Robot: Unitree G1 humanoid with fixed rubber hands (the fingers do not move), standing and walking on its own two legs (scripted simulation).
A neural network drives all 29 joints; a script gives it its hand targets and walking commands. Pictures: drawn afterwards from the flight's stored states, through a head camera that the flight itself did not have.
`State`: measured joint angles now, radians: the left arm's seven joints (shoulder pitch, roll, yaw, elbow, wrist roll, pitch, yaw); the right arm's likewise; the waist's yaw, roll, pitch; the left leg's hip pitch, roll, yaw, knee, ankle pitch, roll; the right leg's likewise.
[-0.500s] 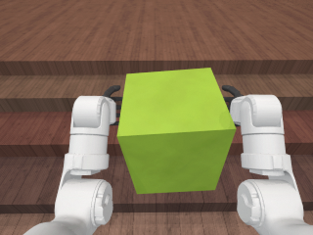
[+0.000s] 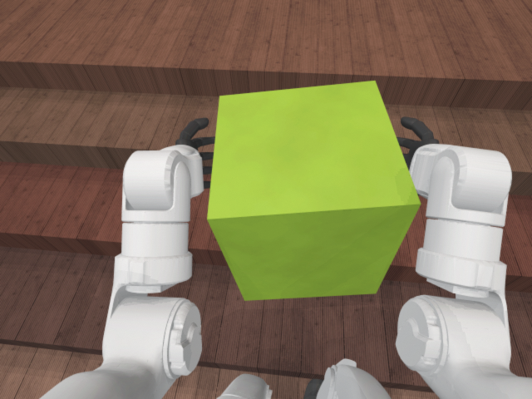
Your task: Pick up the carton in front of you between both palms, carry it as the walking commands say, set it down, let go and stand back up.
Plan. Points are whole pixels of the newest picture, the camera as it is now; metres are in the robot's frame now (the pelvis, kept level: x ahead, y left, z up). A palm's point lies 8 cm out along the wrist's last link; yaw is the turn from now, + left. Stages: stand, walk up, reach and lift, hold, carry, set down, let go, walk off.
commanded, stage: carry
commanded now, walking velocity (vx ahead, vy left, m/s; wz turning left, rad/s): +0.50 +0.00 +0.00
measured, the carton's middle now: (303, 201) +0.39 +0.03 +0.06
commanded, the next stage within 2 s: none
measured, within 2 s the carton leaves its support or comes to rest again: neither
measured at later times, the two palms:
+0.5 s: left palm out of the picture +0.69 +0.15 +0.29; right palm out of the picture +0.65 -0.15 +0.28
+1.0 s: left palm out of the picture +0.79 +0.16 +0.35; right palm out of the picture +0.80 -0.14 +0.35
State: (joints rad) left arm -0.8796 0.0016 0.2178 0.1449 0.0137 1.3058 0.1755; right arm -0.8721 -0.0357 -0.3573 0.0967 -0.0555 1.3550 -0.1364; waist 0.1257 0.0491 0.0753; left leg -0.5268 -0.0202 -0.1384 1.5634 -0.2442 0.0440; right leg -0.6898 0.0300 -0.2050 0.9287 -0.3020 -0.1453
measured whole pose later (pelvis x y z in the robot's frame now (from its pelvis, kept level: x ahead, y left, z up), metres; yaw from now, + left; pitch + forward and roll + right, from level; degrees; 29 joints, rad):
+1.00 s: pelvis +0.42 +0.01 +0.20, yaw -1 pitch +5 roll +1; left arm -0.87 0.01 0.29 0.32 0.10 1.31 0.11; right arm -0.90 -0.02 -0.31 0.33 -0.11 1.34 -0.14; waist 0.04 0.00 -0.09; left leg -0.26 0.00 0.05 0.47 -0.20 0.04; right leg -0.26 0.01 -0.06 0.46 -0.22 -0.06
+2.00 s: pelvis +0.38 +0.02 +0.19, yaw -1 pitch +1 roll +0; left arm -0.74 0.02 0.21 0.32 0.06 1.23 0.12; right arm -0.72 -0.02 -0.20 0.31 -0.06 1.24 -0.13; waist 0.00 0.00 -0.10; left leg -0.26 -0.01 0.04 0.51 -0.27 0.03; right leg -0.26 -0.01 -0.08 0.51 -0.28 -0.03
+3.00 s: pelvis +0.34 +0.02 +0.18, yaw -1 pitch +2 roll +0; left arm -0.74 0.03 0.19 0.26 0.04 1.26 0.12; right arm -0.73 -0.03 -0.20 0.25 -0.05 1.26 -0.13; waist 0.01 0.00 -0.09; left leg -0.36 0.00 0.04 0.56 -0.27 0.06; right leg -0.35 0.00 -0.08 0.54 -0.25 -0.06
